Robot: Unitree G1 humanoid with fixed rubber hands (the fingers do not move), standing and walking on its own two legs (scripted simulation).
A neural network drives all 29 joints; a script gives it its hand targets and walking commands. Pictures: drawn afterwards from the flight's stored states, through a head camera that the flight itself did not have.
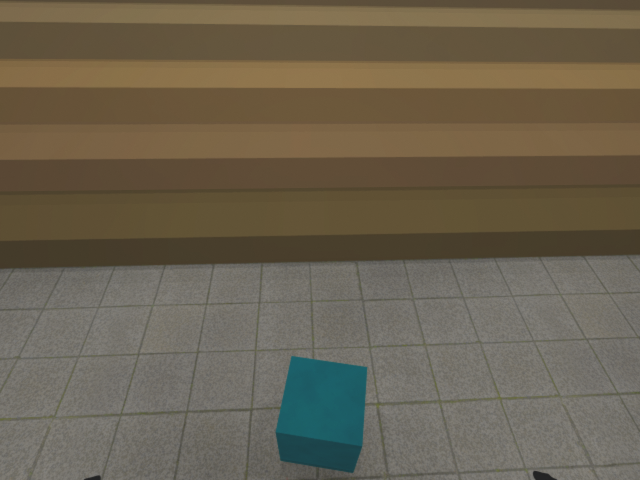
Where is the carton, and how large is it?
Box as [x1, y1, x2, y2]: [276, 356, 366, 472]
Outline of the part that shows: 291,356 276,428 276,436 280,459 285,461 352,472 362,442 366,367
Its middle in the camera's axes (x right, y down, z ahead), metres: +0.01 +0.50 +1.09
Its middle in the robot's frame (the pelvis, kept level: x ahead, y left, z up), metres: +0.44 -0.02 -0.66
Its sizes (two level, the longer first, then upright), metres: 0.210 0.200 0.250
